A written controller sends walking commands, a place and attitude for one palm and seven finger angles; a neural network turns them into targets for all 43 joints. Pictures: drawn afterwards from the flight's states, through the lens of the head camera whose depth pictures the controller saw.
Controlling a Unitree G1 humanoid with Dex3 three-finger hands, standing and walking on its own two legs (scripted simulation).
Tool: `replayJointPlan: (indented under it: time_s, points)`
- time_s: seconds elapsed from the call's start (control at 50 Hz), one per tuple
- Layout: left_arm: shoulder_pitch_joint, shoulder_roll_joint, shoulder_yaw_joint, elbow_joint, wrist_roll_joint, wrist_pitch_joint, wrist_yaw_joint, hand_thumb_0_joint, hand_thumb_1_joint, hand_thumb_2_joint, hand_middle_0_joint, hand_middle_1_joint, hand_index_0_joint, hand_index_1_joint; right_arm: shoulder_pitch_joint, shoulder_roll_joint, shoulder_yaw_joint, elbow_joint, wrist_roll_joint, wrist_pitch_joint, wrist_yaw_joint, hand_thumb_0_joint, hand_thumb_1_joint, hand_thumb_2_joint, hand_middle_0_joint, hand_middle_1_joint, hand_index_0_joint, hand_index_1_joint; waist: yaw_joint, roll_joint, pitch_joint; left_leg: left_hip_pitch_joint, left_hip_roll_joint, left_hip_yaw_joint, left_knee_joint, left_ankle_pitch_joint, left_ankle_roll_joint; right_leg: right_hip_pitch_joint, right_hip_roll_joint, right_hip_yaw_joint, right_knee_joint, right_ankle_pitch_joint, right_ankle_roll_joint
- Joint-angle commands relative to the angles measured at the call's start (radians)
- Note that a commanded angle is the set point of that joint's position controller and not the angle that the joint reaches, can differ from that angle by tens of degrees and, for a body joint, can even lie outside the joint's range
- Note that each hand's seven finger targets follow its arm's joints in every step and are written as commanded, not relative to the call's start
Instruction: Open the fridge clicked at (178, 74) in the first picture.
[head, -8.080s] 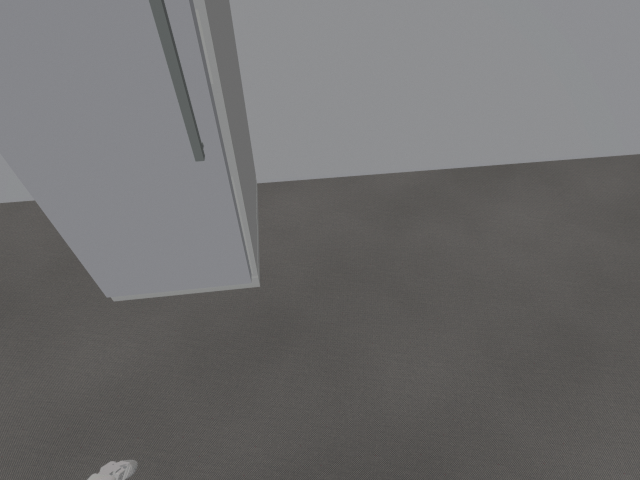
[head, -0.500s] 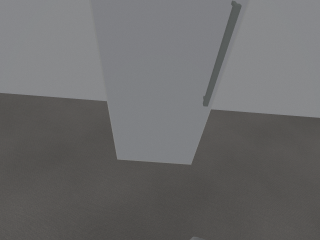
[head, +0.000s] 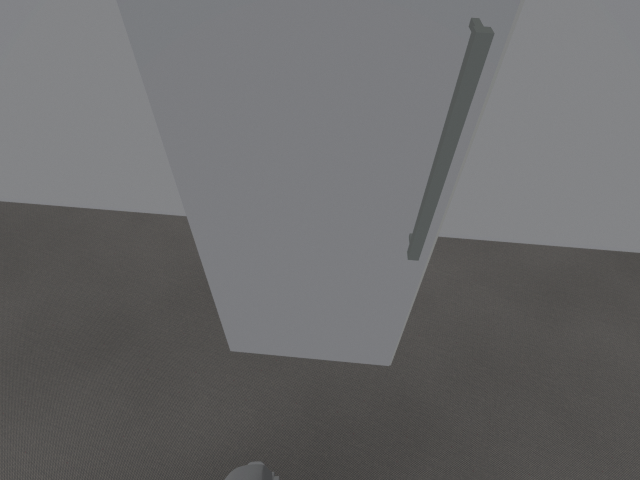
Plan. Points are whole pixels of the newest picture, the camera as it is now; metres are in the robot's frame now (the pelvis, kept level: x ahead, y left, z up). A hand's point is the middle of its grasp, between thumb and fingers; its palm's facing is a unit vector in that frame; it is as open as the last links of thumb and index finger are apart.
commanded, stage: come to a stop and stand still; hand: right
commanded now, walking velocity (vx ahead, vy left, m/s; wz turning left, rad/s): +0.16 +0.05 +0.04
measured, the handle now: (437, 163) +0.55 -0.14 +0.11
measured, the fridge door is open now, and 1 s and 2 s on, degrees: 0 0 0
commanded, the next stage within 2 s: look again from close up in 1.58 s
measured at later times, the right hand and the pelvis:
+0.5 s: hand out of the picture +0.13 -0.19 -0.18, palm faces +0.05 +0.97 -0.22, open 7.3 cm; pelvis +0.06 +0.00 -0.01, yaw +0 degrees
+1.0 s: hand out of the picture +0.01 -0.20 -0.17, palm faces +0.00 +0.98 -0.20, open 7.4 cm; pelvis +0.01 -0.03 +0.00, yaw +2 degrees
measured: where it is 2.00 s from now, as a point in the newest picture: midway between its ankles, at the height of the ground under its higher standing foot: outside the picture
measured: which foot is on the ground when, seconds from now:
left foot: up 0.00-0.08, down 0.10-0.54, up 0.56-0.88, down 0.90-1.00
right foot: down 0.00-0.10, up 0.12-0.50, down 0.52-1.00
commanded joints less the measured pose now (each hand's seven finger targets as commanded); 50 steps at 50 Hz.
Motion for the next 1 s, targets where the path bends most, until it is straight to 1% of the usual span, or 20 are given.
replayJointPlan:
  time_s: [0.0,0.04,0.06,0.08,0.1,0.16,0.2,0.36,0.46,0.48,0.5,0.52,0.56,0.6,0.74,0.8,0.86,0.88,0.92,0.98]
  points:
    - [0.042,0.150,0.030,-0.030,0.002,0.004,0.004,0.000,0.900,0.900,-0.200,-0.300,-0.200,-0.300,0.027,-0.019,0.005,-0.041,0.005,-0.011,0.006,0.000,-0.900,-0.900,0.200,0.300,0.200,0.300,-0.007,-0.113,0.106,0.111,-0.026,0.021,-0.159,0.020,0.016,-0.113,-0.289,0.153,-0.063,0.314,-0.129]
    - [0.037,0.151,0.024,-0.022,-0.002,0.010,0.001,0.000,0.900,0.900,-0.200,-0.300,-0.200,-0.300,0.154,-0.051,-0.003,0.001,0.002,-0.024,0.005,0.000,-0.900,-0.900,0.200,0.300,0.200,0.300,-0.067,-0.064,0.036,0.317,-0.072,0.059,-0.275,0.094,0.026,-0.140,-0.219,0.095,0.118,0.337,-0.082]
    - [0.047,0.121,0.019,-0.021,-0.011,0.007,-0.004,0.000,0.900,0.900,-0.200,-0.300,-0.200,-0.300,0.251,-0.108,-0.014,0.031,-0.002,-0.041,-0.002,0.000,-0.900,-0.900,0.200,0.300,0.200,0.300,-0.109,0.038,-0.035,0.478,0.012,-0.052,-0.320,0.191,0.057,-0.223,-0.151,0.044,0.322,0.262,-0.041]
    - [0.098,0.054,0.005,-0.038,-0.022,0.005,-0.007,0.000,0.900,0.900,-0.200,-0.300,-0.200,-0.300,0.309,-0.199,-0.031,0.045,-0.001,-0.053,-0.012,0.000,-0.900,-0.900,0.200,0.300,0.200,0.300,-0.097,0.271,-0.119,0.632,0.261,-0.375,-0.397,0.491,0.165,-0.408,-0.014,-0.001,0.590,-0.173,0.009]
    - [0.100,0.091,0.007,-0.046,-0.028,0.025,0.005,0.000,0.900,0.900,-0.200,-0.300,-0.200,-0.300,0.293,-0.207,-0.021,0.033,0.020,-0.052,-0.018,0.000,-0.900,-0.900,0.200,0.300,0.200,0.300,-0.085,0.224,-0.152,0.529,0.328,-0.408,-0.453,0.646,0.234,-0.349,-0.024,0.120,0.699,-0.344,0.011]
    - [0.063,0.051,-0.005,-0.011,-0.030,0.056,0.012,0.000,0.900,0.900,-0.200,-0.300,-0.200,-0.300,0.038,-0.133,0.009,-0.027,0.010,-0.033,-0.041,0.000,-0.900,-0.900,0.200,0.300,0.200,0.300,-0.012,0.059,-0.046,0.278,0.253,-0.247,-0.451,0.641,0.231,-0.288,-0.067,0.198,0.662,-0.246,0.024]
    - [0.079,0.037,-0.004,-0.002,-0.033,0.081,0.011,0.000,0.900,0.900,-0.200,-0.300,-0.200,-0.300,0.004,-0.133,0.006,-0.037,0.006,-0.016,-0.052,0.000,-0.900,-0.900,0.200,0.300,0.200,0.300,-0.002,0.057,-0.066,0.266,0.224,-0.167,-0.428,0.652,0.219,-0.261,-0.048,0.174,0.578,-0.232,0.034]
    - [-0.007,0.063,0.019,-0.077,-0.021,0.105,-0.001,0.000,0.900,0.900,-0.200,-0.300,-0.200,-0.300,0.012,-0.159,-0.022,-0.063,-0.001,0.013,-0.055,0.000,-0.900,-0.900,0.200,0.300,0.200,0.300,-0.029,0.121,-0.087,0.282,0.230,-0.186,-0.436,0.539,0.225,-0.326,-0.012,0.171,0.559,-0.181,0.053]
    - [0.055,0.061,0.013,-0.077,-0.022,0.082,-0.002,0.000,0.900,0.900,-0.200,-0.300,-0.200,-0.300,-0.008,-0.160,-0.025,-0.069,0.002,0.025,-0.048,0.000,-0.900,-0.900,0.200,0.300,0.200,0.300,0.011,0.135,-0.109,0.219,0.163,-0.160,-0.382,0.256,0.150,-0.138,0.000,0.125,0.189,0.005,0.039]
    - [0.078,0.082,0.014,-0.072,-0.020,0.074,-0.003,0.000,0.900,0.900,-0.200,-0.300,-0.200,-0.300,-0.006,-0.138,-0.019,-0.072,0.010,0.031,-0.045,0.000,-0.900,-0.900,0.200,0.300,0.200,0.300,0.023,0.079,-0.094,0.144,0.125,-0.136,-0.332,0.106,0.108,-0.063,-0.027,0.147,0.077,0.064,0.030]
    - [0.058,0.142,0.025,-0.088,-0.012,0.065,-0.003,0.000,0.900,0.900,-0.200,-0.300,-0.200,-0.300,0.025,-0.080,-0.008,-0.081,0.014,0.039,-0.040,0.000,-0.900,-0.900,0.200,0.300,0.200,0.300,0.011,-0.156,-0.068,0.045,0.017,-0.063,-0.204,-0.105,0.048,-0.065,-0.183,0.347,-0.051,0.073,-0.022]
    - [-0.007,0.210,0.030,-0.131,-0.005,0.068,0.001,0.000,0.900,0.900,-0.200,-0.300,-0.200,-0.300,0.028,-0.046,-0.001,-0.093,0.018,0.045,-0.039,0.000,-0.900,-0.900,0.200,0.300,0.200,0.300,-0.001,-0.340,0.011,0.038,-0.074,-0.009,-0.053,-0.280,0.001,-0.236,-0.340,0.504,-0.161,0.111,-0.108]
    - [-0.110,0.183,0.018,-0.148,0.000,0.070,0.018,0.000,0.900,0.900,-0.200,-0.300,-0.200,-0.300,0.003,-0.082,-0.012,-0.066,0.004,0.066,-0.041,0.000,-0.900,-0.900,0.200,0.300,0.200,0.300,-0.017,-0.258,0.082,0.100,-0.082,-0.136,0.166,-0.244,0.012,-0.399,-0.289,0.458,-0.207,-0.010,-0.119]
    - [-0.148,0.149,0.005,-0.147,-0.007,0.059,0.022,0.000,0.900,0.900,-0.200,-0.300,-0.200,-0.300,0.077,-0.080,-0.010,-0.027,0.001,0.056,-0.032,0.000,-0.900,-0.900,0.200,0.300,0.200,0.300,-0.050,-0.170,0.054,0.061,-0.087,-0.130,0.227,-0.179,0.007,-0.299,-0.226,0.360,-0.153,0.078,-0.119]
    - [-0.034,0.145,0.008,-0.074,-0.017,0.047,0.025,0.000,0.900,0.900,-0.200,-0.300,-0.200,-0.300,0.077,-0.037,0.032,0.006,0.012,0.037,-0.036,0.000,-0.900,-0.900,0.200,0.300,0.200,0.300,0.008,-0.153,-0.040,0.137,-0.050,-0.077,-0.091,-0.227,-0.020,-0.030,-0.239,0.346,-0.107,0.317,-0.163]
    - [-0.020,0.146,0.009,-0.043,-0.021,0.046,0.019,0.000,0.900,0.900,-0.200,-0.300,-0.200,-0.300,0.121,-0.036,0.040,0.042,0.015,0.028,-0.041,0.000,-0.900,-0.900,0.200,0.300,0.200,0.300,-0.003,-0.144,-0.042,0.242,-0.056,-0.068,-0.298,-0.128,-0.009,-0.046,-0.214,0.340,-0.080,0.341,-0.138]
    - [-0.025,0.100,-0.004,-0.029,-0.035,0.042,0.011,0.000,0.900,0.900,-0.200,-0.300,-0.200,-0.300,0.165,-0.065,0.049,0.089,0.016,0.006,-0.050,0.000,-0.900,-0.900,0.200,0.300,0.200,0.300,0.001,-0.042,-0.013,0.343,0.022,-0.149,-0.487,0.084,0.029,-0.129,-0.109,0.258,-0.043,0.177,-0.027]
    - [-0.022,0.094,-0.007,-0.024,-0.033,0.041,0.007,0.000,0.900,0.900,-0.200,-0.300,-0.200,-0.300,0.162,-0.071,0.051,0.090,0.018,0.004,-0.049,0.000,-0.900,-0.900,0.200,0.300,0.200,0.300,0.006,-0.078,-0.004,0.306,0.038,-0.150,-0.476,0.062,0.040,-0.107,-0.090,0.252,-0.067,0.130,-0.010]
    - [-0.021,0.098,-0.009,-0.007,-0.027,0.050,0.005,0.000,0.900,0.900,-0.200,-0.300,-0.200,-0.300,0.135,-0.060,0.056,0.096,0.018,-0.003,-0.047,0.000,-0.900,-0.900,0.200,0.300,0.200,0.300,0.012,0.076,0.042,0.227,0.025,-0.165,-0.499,-0.009,0.041,-0.084,-0.080,0.224,-0.037,0.114,-0.008]
    - [0.014,0.100,-0.014,0.020,-0.025,0.053,0.005,0.000,0.900,0.900,-0.200,-0.300,-0.200,-0.300,0.136,-0.047,0.061,0.097,0.020,-0.001,-0.048,0.000,-0.900,-0.900,0.200,0.300,0.200,0.300,0.018,0.063,0.076,0.168,0.013,-0.169,-0.519,-0.113,0.038,-0.069,-0.082,0.223,-0.054,0.067,-0.010]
